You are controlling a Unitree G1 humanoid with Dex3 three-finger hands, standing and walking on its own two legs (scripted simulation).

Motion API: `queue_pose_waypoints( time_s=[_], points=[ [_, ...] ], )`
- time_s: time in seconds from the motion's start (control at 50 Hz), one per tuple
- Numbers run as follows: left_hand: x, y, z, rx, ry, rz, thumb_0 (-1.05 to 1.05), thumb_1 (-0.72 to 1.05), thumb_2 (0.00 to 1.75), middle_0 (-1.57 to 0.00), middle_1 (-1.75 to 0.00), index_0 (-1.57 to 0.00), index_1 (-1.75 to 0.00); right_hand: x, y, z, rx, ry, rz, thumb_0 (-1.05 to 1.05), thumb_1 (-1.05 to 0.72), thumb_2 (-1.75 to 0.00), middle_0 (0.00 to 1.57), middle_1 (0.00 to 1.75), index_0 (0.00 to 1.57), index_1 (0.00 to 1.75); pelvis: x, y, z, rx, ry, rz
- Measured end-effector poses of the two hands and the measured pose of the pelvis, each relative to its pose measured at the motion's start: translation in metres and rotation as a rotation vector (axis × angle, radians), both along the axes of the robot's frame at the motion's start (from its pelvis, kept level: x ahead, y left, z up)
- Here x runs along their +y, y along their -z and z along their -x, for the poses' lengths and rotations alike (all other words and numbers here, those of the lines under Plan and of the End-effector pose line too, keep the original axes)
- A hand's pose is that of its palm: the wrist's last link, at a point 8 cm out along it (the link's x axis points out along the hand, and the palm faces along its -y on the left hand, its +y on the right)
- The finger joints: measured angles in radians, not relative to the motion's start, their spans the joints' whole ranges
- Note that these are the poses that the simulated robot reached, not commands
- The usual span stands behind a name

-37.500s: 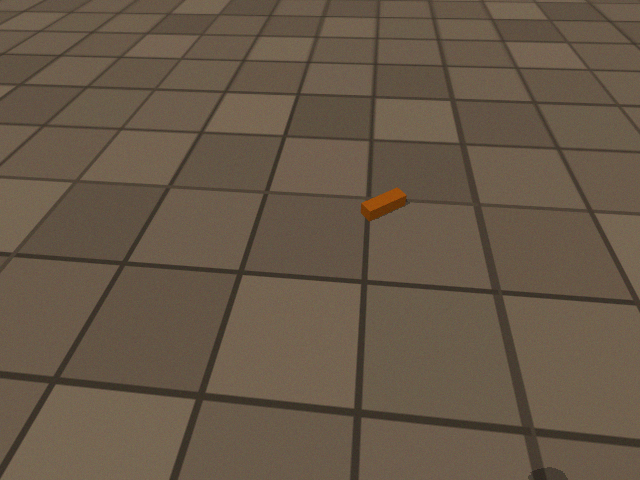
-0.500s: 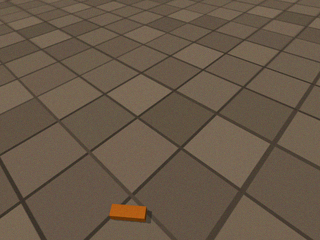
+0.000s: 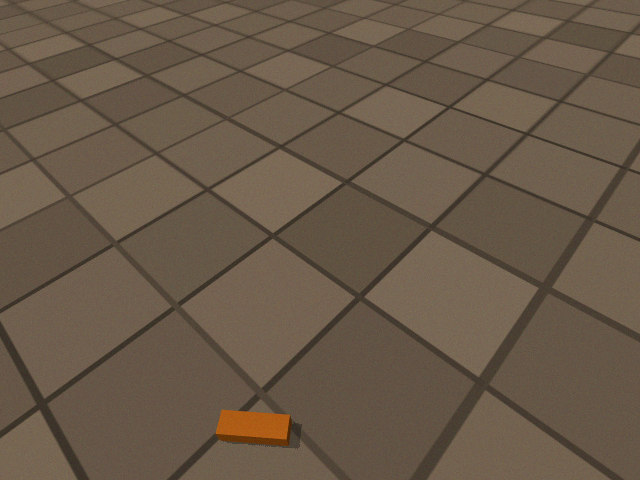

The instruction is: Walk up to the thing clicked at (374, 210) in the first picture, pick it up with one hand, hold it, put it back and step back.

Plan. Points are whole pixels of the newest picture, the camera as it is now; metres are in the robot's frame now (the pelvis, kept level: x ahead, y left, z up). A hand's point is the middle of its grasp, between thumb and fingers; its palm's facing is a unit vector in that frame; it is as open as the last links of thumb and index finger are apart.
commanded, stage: stand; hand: left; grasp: from above
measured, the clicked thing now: (254, 427) +0.44 +0.27 -0.75
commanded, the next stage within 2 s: step back in 0.26 s
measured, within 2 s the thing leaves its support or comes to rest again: neither
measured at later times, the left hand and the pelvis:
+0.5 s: hand out of the picture +0.08 +0.29 -0.17, palm faces -0.01 -0.92 -0.39, open 7.4 cm; pelvis -0.04 +0.03 -0.01, yaw +0 degrees
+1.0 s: hand out of the picture -0.01 +0.32 -0.18, palm faces -0.09 -0.92 -0.39, open 7.4 cm; pelvis -0.13 +0.06 -0.03, yaw -5 degrees
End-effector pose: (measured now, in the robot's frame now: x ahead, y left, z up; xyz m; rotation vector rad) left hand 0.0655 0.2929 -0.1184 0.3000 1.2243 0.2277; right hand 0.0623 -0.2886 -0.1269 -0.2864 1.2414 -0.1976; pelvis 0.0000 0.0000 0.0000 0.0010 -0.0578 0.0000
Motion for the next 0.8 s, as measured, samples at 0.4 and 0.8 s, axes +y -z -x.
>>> queue_pose_waypoints(
  time_s=[0.4,0.8],
  points=[
    [0.015,0.002,0.000,-0.020,0.002,-0.022,0.00,0.90,0.90,-0.20,-0.30,-0.21,-0.30,-0.010,-0.001,0.006,0.001,0.011,0.030,0.01,-0.90,-0.90,0.20,0.30,0.20,0.30,0.006,0.007,0.023,0.010,0.002,-0.001],
    [0.078,0.023,0.023,-0.047,0.080,-0.012,0.00,0.90,0.90,-0.20,-0.30,-0.20,-0.30,0.050,-0.014,0.086,0.007,0.019,0.109,0.01,-0.90,-0.90,0.20,0.30,0.21,0.30,0.067,0.015,0.086,0.033,0.028,0.026]
  ],
)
